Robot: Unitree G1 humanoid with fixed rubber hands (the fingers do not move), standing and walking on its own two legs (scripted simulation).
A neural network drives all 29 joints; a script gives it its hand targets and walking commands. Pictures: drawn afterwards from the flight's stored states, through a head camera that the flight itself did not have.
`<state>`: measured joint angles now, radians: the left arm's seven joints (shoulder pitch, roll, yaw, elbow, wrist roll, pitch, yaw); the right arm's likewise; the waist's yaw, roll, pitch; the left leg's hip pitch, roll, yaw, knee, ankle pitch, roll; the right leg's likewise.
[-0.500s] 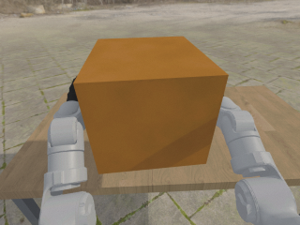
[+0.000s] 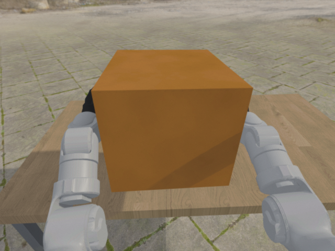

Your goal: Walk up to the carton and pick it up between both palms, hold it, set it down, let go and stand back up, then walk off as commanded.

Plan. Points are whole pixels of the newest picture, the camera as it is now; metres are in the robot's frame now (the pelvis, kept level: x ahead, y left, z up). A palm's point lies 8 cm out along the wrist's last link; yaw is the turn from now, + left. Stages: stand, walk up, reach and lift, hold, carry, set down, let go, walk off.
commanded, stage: hold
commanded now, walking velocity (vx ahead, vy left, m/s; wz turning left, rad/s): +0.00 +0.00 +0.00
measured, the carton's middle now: (166, 110) +0.42 +0.00 +0.21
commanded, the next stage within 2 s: none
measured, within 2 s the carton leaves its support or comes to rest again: neither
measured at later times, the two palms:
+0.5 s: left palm (88, 123) +0.35 +0.18 +0.23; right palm (244, 119) +0.35 -0.17 +0.22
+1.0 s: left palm (86, 118) +0.36 +0.19 +0.23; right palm (240, 116) +0.36 -0.17 +0.22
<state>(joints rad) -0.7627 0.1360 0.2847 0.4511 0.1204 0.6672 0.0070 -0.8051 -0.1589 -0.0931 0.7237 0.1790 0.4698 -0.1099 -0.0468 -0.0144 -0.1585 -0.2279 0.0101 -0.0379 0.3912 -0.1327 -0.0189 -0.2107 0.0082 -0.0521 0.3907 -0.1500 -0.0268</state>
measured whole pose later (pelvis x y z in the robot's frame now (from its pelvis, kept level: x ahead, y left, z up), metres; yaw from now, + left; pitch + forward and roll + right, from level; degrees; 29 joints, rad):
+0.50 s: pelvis +0.00 +0.00 +0.00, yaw +0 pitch -2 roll +0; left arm -0.63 0.12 0.23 0.18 0.10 0.77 0.02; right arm -0.68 -0.16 -0.09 0.43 0.25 0.60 -0.15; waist -0.05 -0.01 -0.16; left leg -0.23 0.01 -0.04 0.39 -0.13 -0.02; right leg -0.21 0.01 -0.05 0.39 -0.15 -0.03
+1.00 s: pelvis -0.01 +0.00 +0.00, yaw +0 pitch -3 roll +0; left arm -0.76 0.13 0.31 0.44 0.14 0.68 -0.01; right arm -0.82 -0.16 -0.09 0.73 0.19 0.48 -0.11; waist -0.05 -0.02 -0.16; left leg -0.23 0.01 -0.04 0.39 -0.12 -0.02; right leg -0.21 0.01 -0.05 0.39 -0.13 -0.03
